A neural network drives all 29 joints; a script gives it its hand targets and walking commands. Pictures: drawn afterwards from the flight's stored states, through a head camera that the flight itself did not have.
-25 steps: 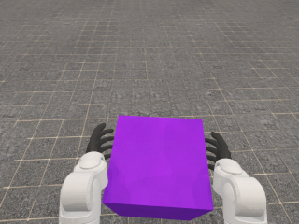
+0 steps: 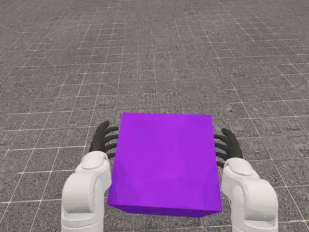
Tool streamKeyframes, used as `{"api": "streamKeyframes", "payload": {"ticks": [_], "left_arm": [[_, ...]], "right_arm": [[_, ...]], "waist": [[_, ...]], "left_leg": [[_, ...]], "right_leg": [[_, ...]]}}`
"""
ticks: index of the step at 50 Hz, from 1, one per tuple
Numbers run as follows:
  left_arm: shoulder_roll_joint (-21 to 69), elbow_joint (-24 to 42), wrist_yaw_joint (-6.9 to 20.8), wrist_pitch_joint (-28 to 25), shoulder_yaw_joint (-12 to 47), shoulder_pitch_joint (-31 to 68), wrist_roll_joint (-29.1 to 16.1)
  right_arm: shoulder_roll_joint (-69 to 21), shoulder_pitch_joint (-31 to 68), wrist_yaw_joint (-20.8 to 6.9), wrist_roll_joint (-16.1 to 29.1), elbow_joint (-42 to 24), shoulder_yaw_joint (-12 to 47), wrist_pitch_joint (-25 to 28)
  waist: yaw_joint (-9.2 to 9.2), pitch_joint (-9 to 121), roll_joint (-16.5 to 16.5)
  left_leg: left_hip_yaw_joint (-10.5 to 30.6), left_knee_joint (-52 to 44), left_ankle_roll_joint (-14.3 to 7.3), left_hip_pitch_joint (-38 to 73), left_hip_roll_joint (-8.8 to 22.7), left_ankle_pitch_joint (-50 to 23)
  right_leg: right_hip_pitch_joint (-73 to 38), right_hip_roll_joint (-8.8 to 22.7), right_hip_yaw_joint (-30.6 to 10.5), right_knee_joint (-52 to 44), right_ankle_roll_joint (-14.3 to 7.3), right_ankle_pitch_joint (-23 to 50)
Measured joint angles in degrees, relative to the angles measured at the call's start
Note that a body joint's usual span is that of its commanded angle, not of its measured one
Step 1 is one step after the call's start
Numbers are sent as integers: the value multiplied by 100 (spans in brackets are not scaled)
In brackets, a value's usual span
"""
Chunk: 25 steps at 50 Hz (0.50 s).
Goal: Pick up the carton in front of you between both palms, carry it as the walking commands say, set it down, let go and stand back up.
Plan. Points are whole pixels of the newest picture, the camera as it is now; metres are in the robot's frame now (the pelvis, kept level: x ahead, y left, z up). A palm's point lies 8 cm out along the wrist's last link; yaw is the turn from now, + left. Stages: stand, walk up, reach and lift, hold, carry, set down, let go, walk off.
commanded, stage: carry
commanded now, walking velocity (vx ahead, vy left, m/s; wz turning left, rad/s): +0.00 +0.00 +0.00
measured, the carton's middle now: (164, 170) +0.29 +0.00 +0.00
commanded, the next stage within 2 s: hold in 1.92 s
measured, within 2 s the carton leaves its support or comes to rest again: neither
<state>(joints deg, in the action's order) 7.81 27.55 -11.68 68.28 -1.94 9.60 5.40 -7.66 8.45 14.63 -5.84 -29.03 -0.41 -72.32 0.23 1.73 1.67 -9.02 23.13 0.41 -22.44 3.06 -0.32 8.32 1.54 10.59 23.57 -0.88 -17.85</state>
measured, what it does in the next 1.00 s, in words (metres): stands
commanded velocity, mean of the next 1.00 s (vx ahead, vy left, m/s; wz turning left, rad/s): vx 0.00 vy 0.00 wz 0.00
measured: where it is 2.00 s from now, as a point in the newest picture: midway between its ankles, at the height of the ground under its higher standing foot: outside the picture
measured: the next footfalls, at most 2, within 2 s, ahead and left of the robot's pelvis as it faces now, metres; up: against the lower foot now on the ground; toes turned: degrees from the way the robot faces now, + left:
none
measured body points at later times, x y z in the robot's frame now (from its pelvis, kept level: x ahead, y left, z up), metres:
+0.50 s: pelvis +0.08 +0.00 +0.00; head +0.09 -0.01 +0.45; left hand +0.38 +0.13 +0.10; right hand +0.36 -0.16 +0.09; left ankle +0.09 +0.11 -0.73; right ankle -0.06 -0.09 -0.73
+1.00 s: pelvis +0.05 -0.01 -0.01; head +0.03 -0.01 +0.44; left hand +0.33 +0.13 +0.08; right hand +0.31 -0.17 +0.07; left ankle +0.09 +0.11 -0.74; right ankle -0.06 -0.09 -0.74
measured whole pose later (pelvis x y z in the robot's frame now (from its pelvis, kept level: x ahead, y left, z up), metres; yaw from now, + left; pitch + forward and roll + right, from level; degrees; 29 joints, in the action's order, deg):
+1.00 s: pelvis +0.05 -0.01 -0.01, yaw -3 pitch +2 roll +1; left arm 7.7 17.8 -10.1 68.5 -2.6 9.2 8.4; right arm -7.6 8.5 11.9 -8.2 -17.2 -1.0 -71.1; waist 0.2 4.9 -0.9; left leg -10.1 32.0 -0.6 -20.3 3.8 13.0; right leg 5.9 3.5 10.6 29.8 -0.2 -25.3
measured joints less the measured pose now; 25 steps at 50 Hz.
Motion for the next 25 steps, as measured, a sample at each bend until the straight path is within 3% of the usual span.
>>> {"api": "streamKeyframes", "payload": {"ticks": [2,4,10,25], "left_arm": [[4,-93,5,89,-51,48,26],[3,-196,-27,203,-84,44,68],[17,-491,-114,301,-119,130,97],[19,-434,-53,134,-97,129,68]], "right_arm": [[-2,26,-27,-11,151,-2,-31],[-12,98,-65,-25,411,-18,-73],[-32,246,-135,-59,879,-146,-62],[-17,145,-9,-37,600,-73,-14]], "waist": [[6,142,-267],[-21,272,-436],[-71,405,-411],[-7,337,-208]], "left_leg": [[-106,86,-249,164,-132,528],[-179,201,-320,240,-189,864],[-238,414,-277,283,-153,1211],[-80,628,-159,288,-57,1171]], "right_leg": [[9,175,-81,394,107,-259],[-30,257,-195,527,197,-408],[-286,242,-264,199,290,-483],[-313,205,-127,327,292,-269]]}}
